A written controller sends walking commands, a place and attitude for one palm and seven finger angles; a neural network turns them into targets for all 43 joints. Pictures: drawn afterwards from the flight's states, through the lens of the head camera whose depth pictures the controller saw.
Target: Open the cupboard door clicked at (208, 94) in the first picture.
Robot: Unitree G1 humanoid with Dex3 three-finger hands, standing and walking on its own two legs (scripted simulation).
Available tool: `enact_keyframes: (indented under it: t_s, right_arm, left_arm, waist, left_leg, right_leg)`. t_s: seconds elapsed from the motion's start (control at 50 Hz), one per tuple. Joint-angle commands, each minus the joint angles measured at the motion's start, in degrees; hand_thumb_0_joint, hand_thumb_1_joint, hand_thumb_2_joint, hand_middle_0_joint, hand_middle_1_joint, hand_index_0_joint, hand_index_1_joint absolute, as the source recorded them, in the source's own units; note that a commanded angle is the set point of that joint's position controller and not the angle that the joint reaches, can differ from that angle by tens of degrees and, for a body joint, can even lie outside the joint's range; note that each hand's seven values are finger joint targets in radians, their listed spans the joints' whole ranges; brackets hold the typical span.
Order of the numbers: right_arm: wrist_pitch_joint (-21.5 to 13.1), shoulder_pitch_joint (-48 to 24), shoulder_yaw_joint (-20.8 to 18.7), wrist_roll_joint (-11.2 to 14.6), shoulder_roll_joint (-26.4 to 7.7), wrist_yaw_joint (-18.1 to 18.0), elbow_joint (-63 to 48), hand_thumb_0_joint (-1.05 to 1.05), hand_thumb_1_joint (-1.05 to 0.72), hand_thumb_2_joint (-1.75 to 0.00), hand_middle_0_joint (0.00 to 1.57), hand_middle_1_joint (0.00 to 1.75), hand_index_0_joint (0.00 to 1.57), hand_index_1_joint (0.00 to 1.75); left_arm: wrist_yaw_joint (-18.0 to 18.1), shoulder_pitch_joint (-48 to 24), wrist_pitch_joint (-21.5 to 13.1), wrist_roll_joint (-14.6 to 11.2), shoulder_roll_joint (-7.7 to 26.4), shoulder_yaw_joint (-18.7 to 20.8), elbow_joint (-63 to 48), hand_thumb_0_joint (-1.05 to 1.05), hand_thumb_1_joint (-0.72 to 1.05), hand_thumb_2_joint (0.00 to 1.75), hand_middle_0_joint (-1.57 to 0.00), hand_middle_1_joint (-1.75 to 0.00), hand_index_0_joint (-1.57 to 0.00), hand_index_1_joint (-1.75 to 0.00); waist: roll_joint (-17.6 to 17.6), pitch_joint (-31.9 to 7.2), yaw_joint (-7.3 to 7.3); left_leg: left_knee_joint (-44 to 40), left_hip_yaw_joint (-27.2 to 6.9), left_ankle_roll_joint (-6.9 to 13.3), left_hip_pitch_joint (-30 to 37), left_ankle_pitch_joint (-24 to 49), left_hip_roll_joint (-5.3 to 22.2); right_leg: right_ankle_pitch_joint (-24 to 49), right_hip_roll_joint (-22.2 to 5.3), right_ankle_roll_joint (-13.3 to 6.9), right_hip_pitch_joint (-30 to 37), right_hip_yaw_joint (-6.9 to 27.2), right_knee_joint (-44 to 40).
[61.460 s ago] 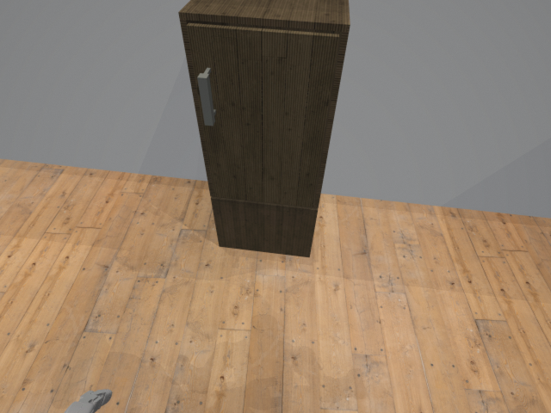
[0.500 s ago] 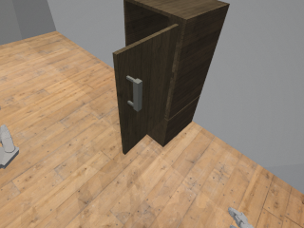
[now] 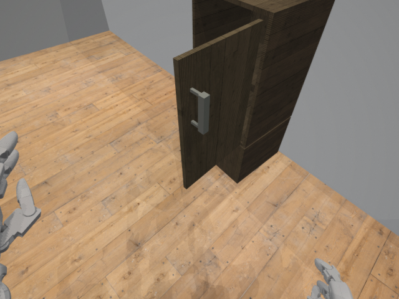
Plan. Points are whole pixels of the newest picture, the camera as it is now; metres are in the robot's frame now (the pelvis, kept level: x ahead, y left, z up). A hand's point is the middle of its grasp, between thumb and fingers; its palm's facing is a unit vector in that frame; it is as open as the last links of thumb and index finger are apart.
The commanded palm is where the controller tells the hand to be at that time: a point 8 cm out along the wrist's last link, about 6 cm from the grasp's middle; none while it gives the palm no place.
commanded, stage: stop stepping back and stand still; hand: left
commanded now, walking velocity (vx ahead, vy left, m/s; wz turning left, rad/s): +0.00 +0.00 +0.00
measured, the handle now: (198, 111) +0.63 +0.05 +0.01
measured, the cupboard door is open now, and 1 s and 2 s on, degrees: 95 95 95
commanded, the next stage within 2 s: let the arm hang, fingers relaxed in 0.88 s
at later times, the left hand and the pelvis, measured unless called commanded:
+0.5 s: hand out of the picture +0.17 +0.29 +0.16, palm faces +0.40 -0.78 -0.48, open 7.4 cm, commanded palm +0.12 +0.33 +0.18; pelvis -0.03 +0.03 +0.00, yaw -1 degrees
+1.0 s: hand out of the picture +0.16 +0.29 +0.15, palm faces +0.39 -0.78 -0.49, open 7.4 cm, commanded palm none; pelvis -0.05 +0.03 +0.01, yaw +0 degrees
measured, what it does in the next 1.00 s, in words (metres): shifts its weight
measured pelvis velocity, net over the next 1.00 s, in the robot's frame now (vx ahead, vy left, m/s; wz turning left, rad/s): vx -0.05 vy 0.03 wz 0.00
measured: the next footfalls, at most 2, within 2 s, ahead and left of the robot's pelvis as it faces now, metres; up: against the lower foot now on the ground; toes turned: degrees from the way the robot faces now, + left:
none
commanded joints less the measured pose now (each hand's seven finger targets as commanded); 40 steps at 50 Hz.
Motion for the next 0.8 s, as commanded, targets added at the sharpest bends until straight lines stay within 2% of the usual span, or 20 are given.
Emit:
enact_keyframes:
  t_s: [0.0, 0.02, 0.04, 0.1, 0.12, 0.14, 0.18, 0.22, 0.26, 0.32, 0.36, 0.42, 0.58, 0.68, 0.72, 0.74, 0.78]
  right_arm:
    - [-2.3, -4.8, -1.5, 1.2, -5.2, 0.5, -10.2, 0.00, -0.90, -0.90, 0.20, 0.30, 0.20, 0.30]
    - [-2.3, -4.5, -0.9, 0.7, -4.4, 0.7, -9.6, 0.00, -0.90, -0.90, 0.20, 0.30, 0.20, 0.30]
    - [-2.3, -4.6, -0.4, 0.9, -3.7, 0.9, -9.8, 0.00, -0.90, -0.90, 0.20, 0.30, 0.20, 0.30]
    - [-1.8, -4.4, -0.6, 1.3, -4.0, 1.5, -9.9, 0.00, -0.90, -0.90, 0.20, 0.30, 0.20, 0.30]
    - [-1.8, -4.3, -0.5, 1.3, -3.9, 1.5, -9.9, 0.00, -0.90, -0.90, 0.20, 0.30, 0.20, 0.30]
    - [-1.6, -4.5, -0.5, 1.3, -4.1, 1.5, -10.2, 0.00, -0.90, -0.90, 0.20, 0.30, 0.20, 0.30]
    - [-1.1, -4.9, -0.4, 1.2, -4.0, 1.5, -10.5, 0.00, -0.90, -0.90, 0.20, 0.30, 0.20, 0.30]
    - [-0.7, -5.6, -0.2, 1.2, -4.0, 1.3, -10.9, 0.00, -0.90, -0.90, 0.20, 0.30, 0.20, 0.30]
    - [-0.5, -6.0, 0.1, 1.1, -3.7, 1.3, -11.5, 0.00, -0.90, -0.90, 0.20, 0.30, 0.20, 0.30]
    - [-1.0, -6.8, 0.3, 0.9, -3.7, 0.9, -11.7, 0.00, -0.90, -0.90, 0.20, 0.30, 0.20, 0.30]
    - [-1.2, -6.3, 0.5, 0.8, -3.6, 0.9, -11.5, 0.00, -0.90, -0.90, 0.20, 0.30, 0.20, 0.30]
    - [-1.6, -6.2, 0.2, 0.8, -3.8, 0.7, -11.0, 0.00, -0.90, -0.90, 0.20, 0.30, 0.20, 0.30]
    - [-1.7, -6.1, -0.1, 0.9, -4.4, 0.6, -10.2, 0.00, -0.90, -0.90, 0.20, 0.30, 0.20, 0.30]
    - [-1.8, -6.1, -0.1, 0.8, -4.3, 0.4, -10.3, 0.00, -0.90, -0.90, 0.20, 0.30, 0.20, 0.30]
    - [-2.0, -6.5, -0.2, 0.6, -4.4, 0.3, -10.4, 0.00, -0.90, -0.90, 0.20, 0.30, 0.20, 0.30]
    - [-2.0, -6.2, -0.1, 0.6, -4.0, 0.3, -10.4, 0.00, -0.90, -0.90, 0.20, 0.30, 0.20, 0.30]
    - [-1.9, -5.9, -0.1, 0.6, -4.2, 0.4, -10.5, 0.00, -0.90, -0.90, 0.20, 0.30, 0.20, 0.30]
  left_arm:
    - [1.7, -1.9, -4.2, -0.4, 14.2, 12.1, -14.0, 0.00, 0.90, 0.90, -0.20, -0.30, -0.20, -0.30]
    - [1.3, -1.2, -4.1, -0.4, 14.8, 12.6, -14.1, 0.00, 0.90, 0.90, -0.20, -0.30, -0.20, -0.30]
    - [1.0, -1.6, -4.4, -0.4, 13.7, 11.4, -14.2, 0.00, 0.90, 0.90, -0.20, -0.30, -0.20, -0.30]
    - [0.6, -0.6, -3.8, -0.8, 11.7, 9.7, -9.9, 0.00, 0.90, 0.90, -0.20, -0.30, -0.20, -0.30]
    - [0.4, 0.5, -3.5, -1.1, 11.4, 9.5, -8.4, 0.00, 0.90, 0.90, -0.20, -0.30, -0.20, -0.30]
    - [0.3, 0.7, -3.4, -1.1, 11.3, 9.3, -9.0, 0.00, 0.90, 0.90, -0.20, -0.30, -0.20, -0.30]
    - [0.2, 1.4, -3.2, -1.3, 11.8, 9.8, -8.9, 0.00, 0.90, 0.90, -0.20, -0.30, -0.20, -0.30]
    - [0.2, 2.3, -3.0, -1.5, 13.5, 11.5, -9.9, 0.00, 0.90, 0.90, -0.20, -0.30, -0.20, -0.30]
    - [0.1, 2.1, -3.1, -1.5, 13.0, 11.1, -11.8, 0.00, 0.90, 0.90, -0.20, -0.30, -0.20, -0.30]
    - [0.3, 0.7, -3.4, -1.4, 14.9, 12.3, -14.9, 0.00, 0.90, 0.90, -0.20, -0.30, -0.20, -0.30]
    - [0.4, 1.0, -3.4, -1.4, 13.2, 11.1, -13.9, 0.00, 0.90, 0.90, -0.20, -0.30, -0.20, -0.30]
    - [0.5, 0.8, -3.2, -1.3, 12.8, 10.7, -13.2, 0.00, 0.90, 0.90, -0.20, -0.30, -0.20, -0.30]
    - [0.4, -1.2, -2.7, -0.6, 10.5, 8.2, -9.3, 0.00, 0.90, 0.90, -0.20, -0.30, -0.20, -0.30]
    - [0.4, -2.3, -2.6, -0.3, 11.0, 8.2, -10.0, 0.00, 0.90, 0.90, -0.20, -0.30, -0.20, -0.30]
    - [0.6, -2.5, -2.6, -0.1, 12.3, 9.3, -10.7, 0.00, 0.90, 0.90, -0.20, -0.30, -0.20, -0.30]
    - [0.6, -2.4, -2.7, -0.1, 11.9, 9.0, -10.7, 0.00, 0.90, 0.90, -0.20, -0.30, -0.20, -0.30]
    - [0.7, -2.3, -2.5, -0.2, 11.5, 8.7, -10.9, 0.00, 0.90, 0.90, -0.20, -0.30, -0.20, -0.30]
  waist:
    - [8.3, -7.3, 0.14]
    - [12.6, -6.9, -0.55]
    - [12.0, -5.9, -0.66]
    - [3.3, -6.2, -1.04]
    - [1.0, -5.7, -1.09]
    - [0.1, -6.3, -1.18]
    - [-0.5, -6.8, -0.99]
    - [1.4, -6.9, -0.64]
    - [2.7, -7.0, -0.46]
    - [5.8, -6.1, 0.01]
    - [5.8, -5.3, 0.00]
    - [6.3, -5.0, 0.00]
    - [3.9, -1.7, -0.21]
    - [3.1, -1.3, -0.15]
    - [3.7, -1.4, -0.02]
    - [3.0, -1.5, -0.06]
    - [3.9, -2.3, -0.08]
  left_leg:
    - [1.3, -4.6, 4.1, 5.7, 29.6, 6.2]
    - [0.9, -2.5, 3.0, 3.4, 29.1, 4.4]
    - [1.0, -2.1, 2.3, 1.1, 28.3, 3.9]
    - [2.5, -1.0, 0.9, -1.7, 22.2, 2.3]
    - [2.4, -1.1, 0.5, -2.4, 21.0, 1.9]
    - [2.1, -1.2, 0.5, -2.1, 20.7, 1.9]
    - [0.7, -1.6, 0.5, -1.8, 20.1, 2.0]
    - [-1.0, -2.2, 0.6, -2.0, 20.6, 2.2]
    - [-2.2, -2.6, 0.8, -2.5, 19.9, 2.5]
    - [-4.5, -3.1, 0.9, -3.4, 16.2, 2.3]
    - [-5.4, -3.3, 1.0, -4.5, 12.4, 2.3]
    - [-6.2, -3.2, 0.8, -4.7, 7.9, 1.9]
    - [-8.8, -4.3, 0.9, -7.5, -1.9, 1.6]
    - [-9.1, -4.2, 0.9, -7.5, -4.6, 1.1]
    - [-8.8, -3.9, 0.9, -7.3, -4.9, 0.8]
    - [-8.3, -3.8, 0.9, -7.5, -4.3, 0.7]
    - [-8.2, -3.6, 0.8, -6.7, -3.5, 0.6]
  right_leg:
    - [17.7, -1.6, 2.4, 2.4, 5.9, 1.0]
    - [21.1, -2.1, 2.0, 3.5, 5.6, 1.4]
    - [23.5, -2.4, 1.9, 5.4, 5.3, 0.9]
    - [30.4, -3.5, 1.6, 8.6, 7.6, -0.9]
    - [31.3, -4.1, 1.6, 8.6, 7.6, -1.4]
    - [31.6, -4.2, 1.6, 8.7, 7.8, -1.4]
    - [29.1, -3.8, 2.1, 8.6, 7.1, -2.0]
    - [26.9, -3.1, 2.3, 9.1, 6.2, -2.2]
    - [23.8, -2.5, 2.6, 9.6, 5.6, -2.4]
    - [18.6, -1.8, 2.9, 9.3, 4.9, -3.6]
    - [15.8, -1.6, 3.0, 9.4, 5.1, -4.5]
    - [13.3, -1.9, 2.9, 9.0, 5.5, -6.3]
    - [5.9, -1.5, 3.3, 7.0, 5.8, -9.6]
    - [3.0, -1.5, 3.2, 6.0, 6.2, -11.3]
    - [2.6, -1.6, 3.1, 5.8, 6.6, -12.0]
    - [3.0, -1.8, 3.1, 6.1, 6.8, -12.2]
    - [3.2, -1.7, 3.0, 6.1, 6.7, -12.1]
